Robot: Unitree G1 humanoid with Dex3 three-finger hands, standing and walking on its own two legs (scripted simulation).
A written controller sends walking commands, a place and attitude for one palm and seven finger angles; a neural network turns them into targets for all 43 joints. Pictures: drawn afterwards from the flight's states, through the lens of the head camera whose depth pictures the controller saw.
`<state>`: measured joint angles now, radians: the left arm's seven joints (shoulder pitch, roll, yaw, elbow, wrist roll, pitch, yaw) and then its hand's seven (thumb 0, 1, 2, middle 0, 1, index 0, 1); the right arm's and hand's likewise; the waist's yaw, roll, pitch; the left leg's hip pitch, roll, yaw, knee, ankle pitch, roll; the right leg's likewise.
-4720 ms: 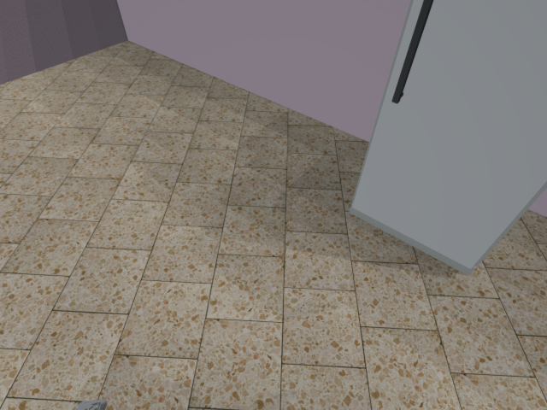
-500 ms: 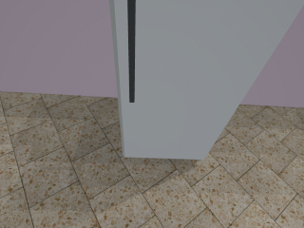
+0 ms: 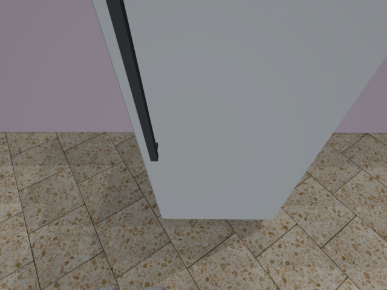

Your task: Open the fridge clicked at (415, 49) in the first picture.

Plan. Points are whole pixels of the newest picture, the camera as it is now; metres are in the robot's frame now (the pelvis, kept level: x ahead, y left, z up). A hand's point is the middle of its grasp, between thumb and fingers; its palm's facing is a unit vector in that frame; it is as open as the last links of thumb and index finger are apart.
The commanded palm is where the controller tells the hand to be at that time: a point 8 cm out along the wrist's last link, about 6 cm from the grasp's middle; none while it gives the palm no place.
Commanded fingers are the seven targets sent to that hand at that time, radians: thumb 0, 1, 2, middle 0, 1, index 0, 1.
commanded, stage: come to a stop and stand still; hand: left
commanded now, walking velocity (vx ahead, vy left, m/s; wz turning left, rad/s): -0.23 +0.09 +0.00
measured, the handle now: (139, 85) +0.48 +0.14 +0.16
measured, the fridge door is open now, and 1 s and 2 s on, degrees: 0 0 0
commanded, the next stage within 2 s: look again from close up in 1.80 s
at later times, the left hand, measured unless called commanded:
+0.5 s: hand out of the picture -0.01 +0.26 -0.17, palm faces +0.02 -0.98 -0.19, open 7.4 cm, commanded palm none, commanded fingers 0.00 0.90 0.90 -0.20 -0.30 -0.20 -0.30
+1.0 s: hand out of the picture -0.06 +0.15 -0.17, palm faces +0.01 -0.99 -0.17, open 7.3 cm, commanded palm none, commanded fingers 0.00 0.90 0.90 -0.20 -0.30 -0.20 -0.30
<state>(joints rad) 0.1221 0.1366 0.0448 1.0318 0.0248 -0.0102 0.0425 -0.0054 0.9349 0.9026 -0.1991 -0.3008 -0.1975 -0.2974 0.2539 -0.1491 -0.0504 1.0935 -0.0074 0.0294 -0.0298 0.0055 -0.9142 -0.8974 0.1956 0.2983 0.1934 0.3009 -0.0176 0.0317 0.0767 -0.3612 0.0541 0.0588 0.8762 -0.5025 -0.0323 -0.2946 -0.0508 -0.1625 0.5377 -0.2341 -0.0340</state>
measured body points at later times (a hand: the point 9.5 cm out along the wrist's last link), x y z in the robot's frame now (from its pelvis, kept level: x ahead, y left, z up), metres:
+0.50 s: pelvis -0.01 +0.06 +0.02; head +0.01 +0.09 +0.46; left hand -0.01 +0.31 -0.16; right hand +0.05 -0.18 -0.12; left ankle +0.03 +0.12 -0.73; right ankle -0.10 -0.12 -0.66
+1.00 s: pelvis -0.05 +0.00 +0.01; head -0.05 -0.01 +0.46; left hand -0.06 +0.20 -0.16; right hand -0.12 -0.20 -0.16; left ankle -0.03 +0.14 -0.73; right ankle -0.08 -0.10 -0.73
